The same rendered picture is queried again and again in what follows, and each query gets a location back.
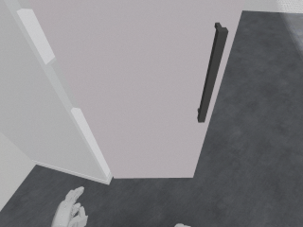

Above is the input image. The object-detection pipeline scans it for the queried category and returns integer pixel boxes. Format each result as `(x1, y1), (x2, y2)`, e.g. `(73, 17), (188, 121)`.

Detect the fridge door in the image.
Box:
(28, 0), (245, 179)

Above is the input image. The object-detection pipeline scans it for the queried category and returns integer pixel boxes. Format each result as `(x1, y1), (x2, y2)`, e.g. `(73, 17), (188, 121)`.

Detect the robot left hand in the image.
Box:
(51, 186), (88, 227)

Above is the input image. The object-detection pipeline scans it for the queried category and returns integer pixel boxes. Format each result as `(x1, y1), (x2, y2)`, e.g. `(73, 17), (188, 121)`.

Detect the handle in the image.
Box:
(197, 22), (229, 123)

